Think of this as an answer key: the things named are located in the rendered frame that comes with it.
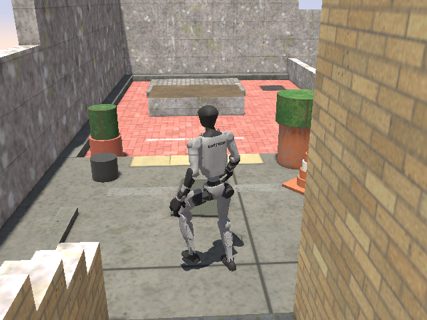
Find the left robot upper arm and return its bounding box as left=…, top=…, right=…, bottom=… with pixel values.
left=187, top=137, right=201, bottom=177

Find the right robot hand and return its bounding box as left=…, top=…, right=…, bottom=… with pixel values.
left=219, top=169, right=233, bottom=182

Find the left robot hand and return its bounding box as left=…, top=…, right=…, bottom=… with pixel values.
left=169, top=198, right=186, bottom=217

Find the robot left shin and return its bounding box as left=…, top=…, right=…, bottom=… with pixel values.
left=178, top=213, right=195, bottom=255

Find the right robot upper arm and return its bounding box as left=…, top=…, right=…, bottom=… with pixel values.
left=220, top=131, right=240, bottom=163

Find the right robot forearm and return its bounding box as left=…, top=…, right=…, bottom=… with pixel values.
left=226, top=160, right=240, bottom=172

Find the left robot forearm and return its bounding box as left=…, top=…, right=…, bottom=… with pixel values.
left=176, top=168, right=195, bottom=202

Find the robot left thigh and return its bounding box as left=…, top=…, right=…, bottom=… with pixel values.
left=179, top=189, right=209, bottom=223

